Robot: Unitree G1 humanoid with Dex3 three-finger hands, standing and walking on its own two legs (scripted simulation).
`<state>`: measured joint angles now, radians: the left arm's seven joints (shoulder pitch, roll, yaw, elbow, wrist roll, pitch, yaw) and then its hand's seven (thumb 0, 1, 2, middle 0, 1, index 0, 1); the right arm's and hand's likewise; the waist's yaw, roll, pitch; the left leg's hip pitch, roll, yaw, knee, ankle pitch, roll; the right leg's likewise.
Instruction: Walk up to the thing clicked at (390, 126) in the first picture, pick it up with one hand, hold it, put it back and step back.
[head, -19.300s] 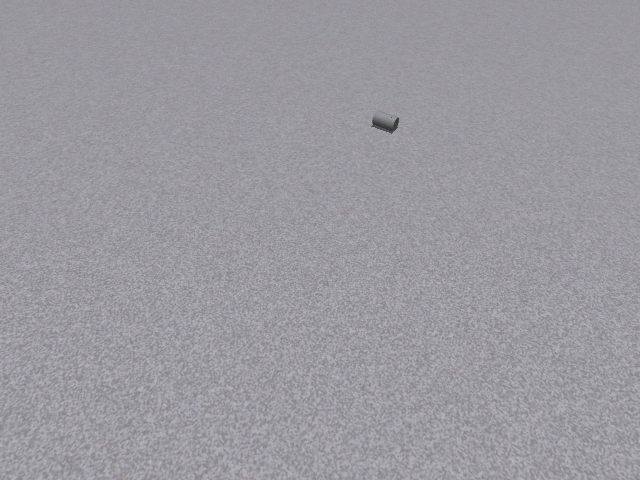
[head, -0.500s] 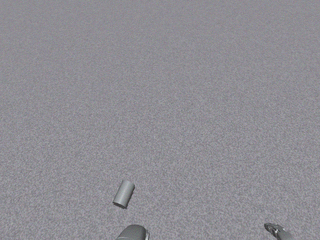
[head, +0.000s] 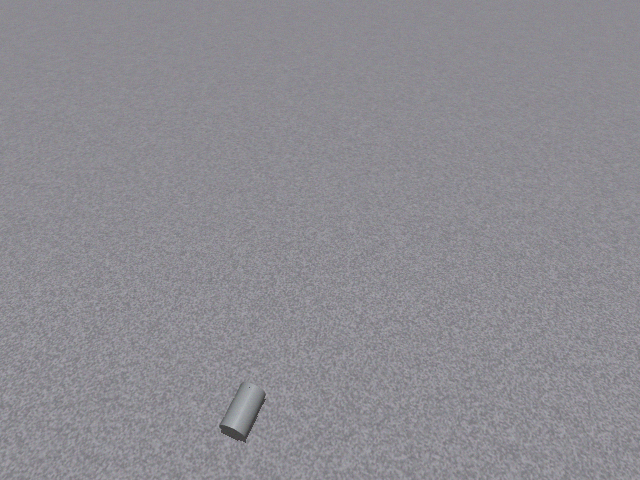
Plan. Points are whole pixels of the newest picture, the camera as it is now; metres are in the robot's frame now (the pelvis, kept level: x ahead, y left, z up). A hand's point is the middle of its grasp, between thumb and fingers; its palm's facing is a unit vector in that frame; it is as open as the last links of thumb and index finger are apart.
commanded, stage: walk up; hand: left
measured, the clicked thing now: (243, 409) +0.48 +0.23 -0.72
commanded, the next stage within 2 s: stand in 1.30 s
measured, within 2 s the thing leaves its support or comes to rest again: neither
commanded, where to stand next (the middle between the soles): +0.09 +0.00 m, yaw -3 degrees
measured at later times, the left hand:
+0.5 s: hand out of the picture +0.12 +0.27 -0.13, palm faces +0.01 -0.93 -0.36, open 7.4 cm
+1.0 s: hand out of the picture +0.10 +0.26 -0.14, palm faces +0.02 -0.93 -0.35, open 7.4 cm
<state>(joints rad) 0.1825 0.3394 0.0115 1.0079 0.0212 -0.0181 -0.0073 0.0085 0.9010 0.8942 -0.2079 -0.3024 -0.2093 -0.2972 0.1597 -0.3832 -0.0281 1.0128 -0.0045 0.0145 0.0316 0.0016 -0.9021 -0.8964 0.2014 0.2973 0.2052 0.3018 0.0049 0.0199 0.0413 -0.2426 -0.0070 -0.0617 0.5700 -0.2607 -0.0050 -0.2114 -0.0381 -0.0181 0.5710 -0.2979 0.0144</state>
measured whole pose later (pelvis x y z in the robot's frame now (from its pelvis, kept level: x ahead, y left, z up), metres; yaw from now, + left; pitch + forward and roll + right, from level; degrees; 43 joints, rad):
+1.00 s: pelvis +0.02 +0.00 +0.02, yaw +1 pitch -2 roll +0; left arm 0.09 0.35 0.02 1.14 0.01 -0.02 0.00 0.01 0.90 0.89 -0.21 -0.30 -0.21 -0.30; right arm 0.10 -0.35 -0.01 1.13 0.00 0.01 0.02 0.00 -0.90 -0.90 0.20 0.30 0.21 0.30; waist 0.00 0.01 0.06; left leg -0.14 -0.01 -0.08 0.35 -0.18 -0.02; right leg -0.09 -0.04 -0.04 0.34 -0.21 0.03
